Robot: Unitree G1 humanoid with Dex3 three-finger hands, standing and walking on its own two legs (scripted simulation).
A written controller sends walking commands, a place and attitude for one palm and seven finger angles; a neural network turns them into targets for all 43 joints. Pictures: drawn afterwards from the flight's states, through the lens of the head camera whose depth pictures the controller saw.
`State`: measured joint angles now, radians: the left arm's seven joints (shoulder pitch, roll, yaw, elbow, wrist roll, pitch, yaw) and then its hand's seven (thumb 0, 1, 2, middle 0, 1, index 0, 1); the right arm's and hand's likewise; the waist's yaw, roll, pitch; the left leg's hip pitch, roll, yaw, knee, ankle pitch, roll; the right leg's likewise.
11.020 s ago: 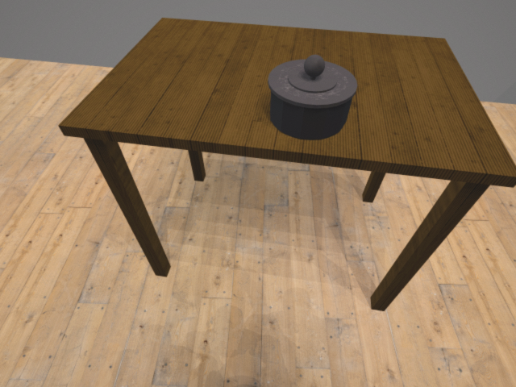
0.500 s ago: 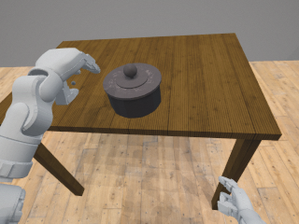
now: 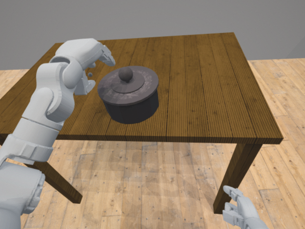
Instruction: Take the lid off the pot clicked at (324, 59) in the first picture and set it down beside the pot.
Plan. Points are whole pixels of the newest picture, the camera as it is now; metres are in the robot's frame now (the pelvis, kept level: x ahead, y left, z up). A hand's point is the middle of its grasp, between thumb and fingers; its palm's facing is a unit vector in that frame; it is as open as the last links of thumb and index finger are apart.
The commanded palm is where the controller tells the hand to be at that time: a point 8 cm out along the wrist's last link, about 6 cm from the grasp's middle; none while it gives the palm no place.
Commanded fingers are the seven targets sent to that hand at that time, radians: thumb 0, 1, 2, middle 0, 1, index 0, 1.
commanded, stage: move the open hand above the knob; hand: left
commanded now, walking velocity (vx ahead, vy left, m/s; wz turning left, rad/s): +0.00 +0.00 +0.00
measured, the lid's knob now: (125, 74) +0.51 +0.12 +0.16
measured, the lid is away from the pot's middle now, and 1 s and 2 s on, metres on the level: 0.00 0.00 0.00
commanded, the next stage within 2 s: lower the open fingers around the knob in 1.64 s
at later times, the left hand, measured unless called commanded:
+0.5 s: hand (114, 59) +0.46 +0.13 +0.24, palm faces -0.16 -0.04 -0.99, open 9.7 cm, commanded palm +0.44 +0.13 +0.31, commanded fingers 0.00 -0.35 1.72 -0.90 -0.08 -0.90 -0.08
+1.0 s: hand (119, 53) +0.50 +0.12 +0.24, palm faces -0.20 -0.06 -0.98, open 9.7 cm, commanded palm +0.46 +0.13 +0.31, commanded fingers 0.00 -0.35 1.72 -0.90 -0.08 -0.90 -0.08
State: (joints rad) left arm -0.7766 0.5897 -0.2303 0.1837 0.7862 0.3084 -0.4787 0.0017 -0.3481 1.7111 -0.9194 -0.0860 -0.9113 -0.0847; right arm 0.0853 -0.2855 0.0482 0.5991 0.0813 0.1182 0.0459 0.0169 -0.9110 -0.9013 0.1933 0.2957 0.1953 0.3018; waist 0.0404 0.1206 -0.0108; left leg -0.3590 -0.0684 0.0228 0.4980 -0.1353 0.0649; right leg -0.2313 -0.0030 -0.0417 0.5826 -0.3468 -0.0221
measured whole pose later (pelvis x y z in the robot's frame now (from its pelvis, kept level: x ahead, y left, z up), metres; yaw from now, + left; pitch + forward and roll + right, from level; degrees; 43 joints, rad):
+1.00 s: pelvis +0.03 +0.00 +0.01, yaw -1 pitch +3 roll +1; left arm -1.13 0.47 -0.29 0.68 0.86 0.32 -0.50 0.00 -0.34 1.71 -0.92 -0.09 -0.91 -0.08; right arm 0.19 -0.29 0.01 0.65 0.08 0.11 0.05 0.01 -0.91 -0.90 0.19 0.30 0.19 0.30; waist -0.04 0.09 -0.03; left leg -0.35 -0.07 0.04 0.45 -0.16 0.07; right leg -0.22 0.00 -0.02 0.50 -0.34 -0.02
